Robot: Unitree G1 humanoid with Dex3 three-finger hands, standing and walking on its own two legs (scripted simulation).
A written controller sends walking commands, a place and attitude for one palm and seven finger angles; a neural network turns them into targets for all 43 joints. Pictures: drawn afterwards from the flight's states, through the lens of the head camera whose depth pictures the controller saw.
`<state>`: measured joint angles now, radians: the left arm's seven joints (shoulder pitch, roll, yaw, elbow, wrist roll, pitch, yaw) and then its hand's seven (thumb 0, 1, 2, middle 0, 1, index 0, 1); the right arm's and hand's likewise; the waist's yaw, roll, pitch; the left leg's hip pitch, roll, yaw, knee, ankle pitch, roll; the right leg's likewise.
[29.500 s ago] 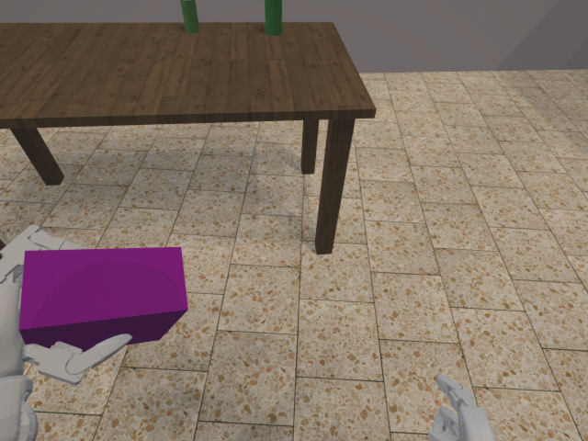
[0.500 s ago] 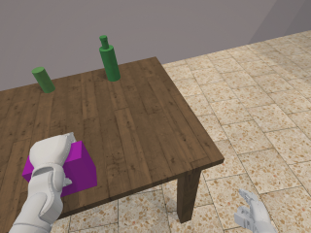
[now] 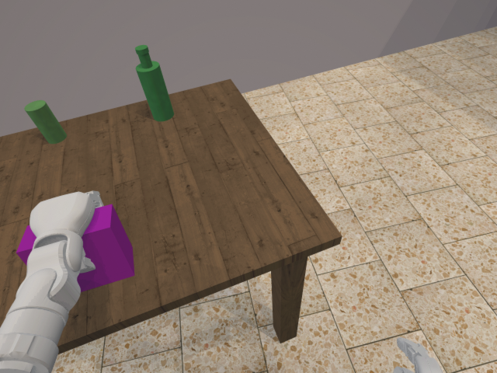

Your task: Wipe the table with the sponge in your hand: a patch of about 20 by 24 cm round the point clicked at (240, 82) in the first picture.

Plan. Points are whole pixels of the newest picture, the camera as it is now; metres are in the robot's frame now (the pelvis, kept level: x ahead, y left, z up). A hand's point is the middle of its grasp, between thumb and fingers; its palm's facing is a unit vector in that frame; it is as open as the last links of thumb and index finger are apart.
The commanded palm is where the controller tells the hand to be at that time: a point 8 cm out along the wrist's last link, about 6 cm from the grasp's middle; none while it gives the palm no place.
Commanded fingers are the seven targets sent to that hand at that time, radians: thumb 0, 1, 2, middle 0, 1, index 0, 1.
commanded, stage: wipe forward along the first lane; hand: left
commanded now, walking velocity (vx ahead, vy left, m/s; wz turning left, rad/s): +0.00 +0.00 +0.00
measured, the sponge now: (88, 259) +0.29 +0.34 +0.00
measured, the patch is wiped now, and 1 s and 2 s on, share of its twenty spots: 0.10 0.40 0.40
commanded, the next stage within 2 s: slide across to the middle lane in 0.92 s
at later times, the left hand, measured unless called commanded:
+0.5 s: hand (75, 206) +0.37 +0.37 +0.06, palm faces -0.16 +0.00 -0.99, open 10.5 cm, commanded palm +0.36 +0.37 +0.09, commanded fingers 0.00 0.10 1.30 -1.20 -1.60 -1.20 -1.60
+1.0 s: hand (70, 187) +0.41 +0.41 +0.06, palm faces -0.15 -0.01 -0.99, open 10.5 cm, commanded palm +0.40 +0.40 +0.09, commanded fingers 0.00 0.10 1.30 -1.20 -1.60 -1.20 -1.60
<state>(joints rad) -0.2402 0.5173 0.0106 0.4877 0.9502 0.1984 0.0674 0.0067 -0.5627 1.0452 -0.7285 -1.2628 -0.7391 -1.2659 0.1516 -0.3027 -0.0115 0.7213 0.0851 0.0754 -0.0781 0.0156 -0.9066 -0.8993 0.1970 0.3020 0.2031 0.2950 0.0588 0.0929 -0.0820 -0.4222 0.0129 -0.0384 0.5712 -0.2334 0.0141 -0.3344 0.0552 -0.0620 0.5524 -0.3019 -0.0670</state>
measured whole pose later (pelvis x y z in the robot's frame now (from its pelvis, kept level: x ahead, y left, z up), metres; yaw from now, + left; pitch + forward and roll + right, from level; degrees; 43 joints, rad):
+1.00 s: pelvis +0.01 +0.04 -0.01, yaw -1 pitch +12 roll -3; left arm -0.69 0.67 0.06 1.01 1.04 0.06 0.09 0.02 -0.58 1.06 -0.74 -1.26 -0.74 -1.27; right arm 0.24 -0.29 -0.01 0.71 0.09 0.13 -0.04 0.01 -0.91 -0.90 0.20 0.30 0.20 0.30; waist -0.02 0.06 -0.12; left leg -0.61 -0.01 -0.03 0.65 -0.27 0.04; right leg -0.49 0.04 -0.04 0.56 -0.30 -0.01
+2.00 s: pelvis +0.05 +0.04 +0.00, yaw -1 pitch +10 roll -2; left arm -0.59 0.46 -0.10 0.79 0.97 0.32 0.17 0.00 -0.53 1.06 -0.66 -1.35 -0.67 -1.36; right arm 0.20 -0.28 -0.02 0.73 0.08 0.17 0.00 0.01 -0.91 -0.90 0.20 0.30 0.20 0.29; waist 0.00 0.07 -0.13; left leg -0.45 -0.02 -0.02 0.56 -0.28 0.04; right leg -0.33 0.03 -0.04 0.46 -0.31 -0.01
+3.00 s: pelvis +0.05 +0.04 +0.00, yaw -1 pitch +4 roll -1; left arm -0.16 0.35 -0.24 0.22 0.97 0.56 0.18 0.00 -0.50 1.05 -0.59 -1.39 -0.63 -1.37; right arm 0.08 -0.28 0.01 0.64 0.11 0.19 0.03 0.02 -0.91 -0.90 0.19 0.30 0.20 0.29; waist 0.04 0.09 -0.13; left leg -0.34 -0.03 -0.01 0.56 -0.30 0.04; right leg -0.24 0.01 -0.02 0.50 -0.34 -0.01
